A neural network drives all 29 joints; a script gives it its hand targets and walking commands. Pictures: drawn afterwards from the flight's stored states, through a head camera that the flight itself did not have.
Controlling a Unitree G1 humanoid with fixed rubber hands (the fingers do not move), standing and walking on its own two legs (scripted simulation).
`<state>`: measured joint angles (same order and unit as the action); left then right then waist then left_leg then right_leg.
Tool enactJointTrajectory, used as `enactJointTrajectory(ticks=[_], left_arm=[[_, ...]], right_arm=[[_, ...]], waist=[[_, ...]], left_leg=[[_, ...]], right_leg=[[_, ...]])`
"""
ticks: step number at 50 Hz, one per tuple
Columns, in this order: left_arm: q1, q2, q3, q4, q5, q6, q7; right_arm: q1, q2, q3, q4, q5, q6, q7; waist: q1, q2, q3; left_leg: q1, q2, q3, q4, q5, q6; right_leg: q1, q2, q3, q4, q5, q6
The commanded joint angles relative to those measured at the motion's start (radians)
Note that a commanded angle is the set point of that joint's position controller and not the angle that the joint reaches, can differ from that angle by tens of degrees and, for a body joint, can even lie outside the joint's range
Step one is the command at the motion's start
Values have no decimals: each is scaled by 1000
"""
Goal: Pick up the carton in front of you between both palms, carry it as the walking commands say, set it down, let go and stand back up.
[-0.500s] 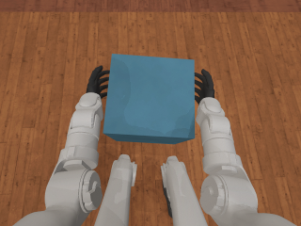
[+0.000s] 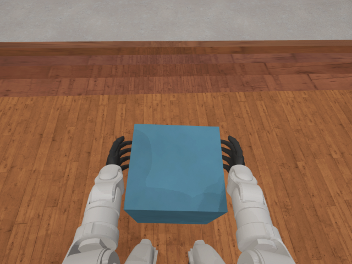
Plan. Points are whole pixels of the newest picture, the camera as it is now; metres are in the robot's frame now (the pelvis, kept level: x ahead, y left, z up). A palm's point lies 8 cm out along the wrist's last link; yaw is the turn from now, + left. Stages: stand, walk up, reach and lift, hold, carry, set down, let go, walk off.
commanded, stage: reach and lift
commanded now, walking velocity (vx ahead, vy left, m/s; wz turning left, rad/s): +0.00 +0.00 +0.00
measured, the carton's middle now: (174, 179) +0.33 +0.00 -0.10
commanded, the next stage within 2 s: hold in 1.40 s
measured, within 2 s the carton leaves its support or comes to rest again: neither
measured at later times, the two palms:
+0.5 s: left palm (102, 159) +0.30 +0.15 +0.09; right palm (258, 157) +0.31 -0.15 +0.09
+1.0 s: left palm (100, 154) +0.31 +0.15 +0.10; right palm (258, 153) +0.31 -0.15 +0.10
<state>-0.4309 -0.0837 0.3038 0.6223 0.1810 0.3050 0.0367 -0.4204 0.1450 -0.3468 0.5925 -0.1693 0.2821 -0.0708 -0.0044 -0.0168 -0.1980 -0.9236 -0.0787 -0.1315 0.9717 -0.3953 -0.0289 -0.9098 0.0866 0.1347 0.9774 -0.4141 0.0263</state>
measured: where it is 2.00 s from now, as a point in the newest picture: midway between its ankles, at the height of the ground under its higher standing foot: outside the picture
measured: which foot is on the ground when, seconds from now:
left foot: down 0.00-1.00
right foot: down 0.00-1.00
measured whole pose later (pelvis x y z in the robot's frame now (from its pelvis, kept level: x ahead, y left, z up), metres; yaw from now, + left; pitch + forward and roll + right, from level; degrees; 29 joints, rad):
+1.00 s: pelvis +0.01 +0.00 +0.07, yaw +0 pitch -4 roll +0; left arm -0.30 -0.16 0.27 0.35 0.29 0.65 0.00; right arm -0.32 0.17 -0.30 0.36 -0.30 0.62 0.01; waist 0.00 -0.01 0.00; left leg -0.14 -0.04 -0.13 0.41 -0.20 -0.01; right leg -0.13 0.04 0.15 0.42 -0.22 0.01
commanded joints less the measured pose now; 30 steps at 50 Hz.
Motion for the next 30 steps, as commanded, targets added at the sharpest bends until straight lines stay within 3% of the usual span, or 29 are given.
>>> enactJointTrajectory(ticks=[1, 8, 15, 19, 25, 30], left_arm=[[-482, -1030, -566, -41, -128, -9, -229], [-376, -1036, -619, -121, -149, 63, -241], [-310, -1031, -664, -239, -169, 180, -252], [-297, -1004, -634, -264, -149, 247, -257], [-377, -1001, -538, -209, -111, 284, -279], [-478, -1032, -557, -230, -127, 277, -291]], right_arm=[[-439, 1020, 596, 43, 102, 27, 239], [-327, 1016, 641, -30, 111, 100, 261], [-250, 1018, 685, -135, 140, 214, 283], [-240, 993, 653, -151, 126, 279, 296], [-328, 975, 559, -106, 87, 314, 319], [-423, 1005, 572, -124, 94, 307, 329]], waist=[[7, 24, -458], [7, 23, -346], [3, 14, -202], [7, 12, -72], [9, 7, 41], [5, 10, -28]], left_leg=[[430, -40, 55, -191, 326, 23], [620, -25, 46, -352, 436, 16], [769, -16, 48, -501, 446, 14], [792, -15, 52, -567, 371, 18], [785, -11, 67, -591, 196, 31], [811, -9, 71, -579, 196, 30]], right_leg=[[341, 38, -54, -201, 323, -8], [546, 21, -42, -360, 440, -7], [717, 9, -44, -506, 470, -2], [744, 3, -45, -572, 401, -3], [706, -5, -56, -605, 211, -17], [728, -4, -63, -594, 208, -20]])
